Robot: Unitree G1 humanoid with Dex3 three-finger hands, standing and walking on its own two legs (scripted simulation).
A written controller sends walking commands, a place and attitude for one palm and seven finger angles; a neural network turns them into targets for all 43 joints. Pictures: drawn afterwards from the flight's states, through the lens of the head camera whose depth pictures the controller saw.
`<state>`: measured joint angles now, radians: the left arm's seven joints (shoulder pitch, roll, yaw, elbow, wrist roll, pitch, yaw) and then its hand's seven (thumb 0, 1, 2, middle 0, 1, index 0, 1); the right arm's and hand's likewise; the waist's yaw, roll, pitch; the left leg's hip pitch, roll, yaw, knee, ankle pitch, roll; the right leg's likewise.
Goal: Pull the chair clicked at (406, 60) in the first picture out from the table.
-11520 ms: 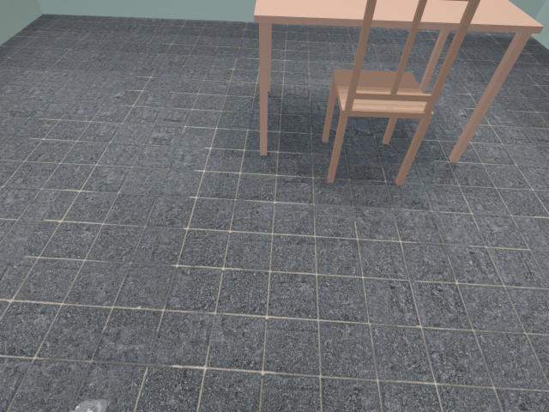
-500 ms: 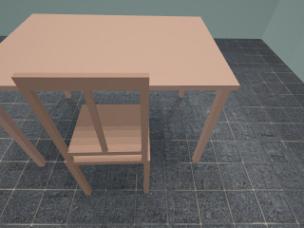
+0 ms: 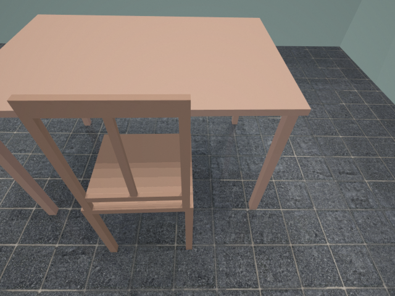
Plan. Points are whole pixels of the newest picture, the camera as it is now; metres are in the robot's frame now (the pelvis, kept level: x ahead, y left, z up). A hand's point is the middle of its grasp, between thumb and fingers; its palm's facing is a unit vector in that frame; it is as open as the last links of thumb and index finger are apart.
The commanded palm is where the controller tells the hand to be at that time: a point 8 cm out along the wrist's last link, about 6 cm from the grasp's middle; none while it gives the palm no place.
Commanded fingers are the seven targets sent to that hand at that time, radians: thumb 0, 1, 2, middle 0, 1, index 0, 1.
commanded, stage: look again from close up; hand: left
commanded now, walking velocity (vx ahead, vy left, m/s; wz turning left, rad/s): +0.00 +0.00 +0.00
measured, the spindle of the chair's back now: (123, 162) +0.46 +0.25 -0.07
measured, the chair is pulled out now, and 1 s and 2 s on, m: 0.00 0.00 0.00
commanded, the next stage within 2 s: raise the hand toward the chair's back in 0.10 s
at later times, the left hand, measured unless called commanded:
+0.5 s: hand (132, 251) +0.20 +0.15 -0.01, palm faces +0.14 -0.99 +0.03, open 8.3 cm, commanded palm +0.12 +0.21 -0.07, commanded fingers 0.00 0.53 0.74 -0.16 -0.24 -0.16 -0.24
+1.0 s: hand (125, 271) +0.18 +0.16 -0.06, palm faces +0.03 -1.00 -0.03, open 12.6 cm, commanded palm +0.14 +0.23 -0.06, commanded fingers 0.00 -0.06 0.49 -0.10 -0.15 -0.10 -0.15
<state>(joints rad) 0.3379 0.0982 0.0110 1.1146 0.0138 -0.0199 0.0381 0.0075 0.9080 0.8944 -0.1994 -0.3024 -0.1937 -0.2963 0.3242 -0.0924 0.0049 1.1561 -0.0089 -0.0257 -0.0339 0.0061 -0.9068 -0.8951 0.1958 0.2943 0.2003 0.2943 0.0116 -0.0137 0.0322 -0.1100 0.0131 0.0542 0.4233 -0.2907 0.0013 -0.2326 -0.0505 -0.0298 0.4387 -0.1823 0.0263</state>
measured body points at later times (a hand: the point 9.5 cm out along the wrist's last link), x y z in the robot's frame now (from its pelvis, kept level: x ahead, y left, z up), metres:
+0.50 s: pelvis -0.02 +0.00 -0.05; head +0.00 +0.00 +0.40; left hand +0.19 +0.20 -0.01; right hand +0.16 -0.27 -0.11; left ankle -0.04 +0.12 -0.74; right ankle +0.03 -0.14 -0.74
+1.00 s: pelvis -0.03 -0.02 -0.11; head +0.05 -0.02 +0.33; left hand +0.17 +0.22 -0.06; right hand +0.17 -0.22 -0.20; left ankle -0.04 +0.11 -0.74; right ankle +0.03 -0.14 -0.74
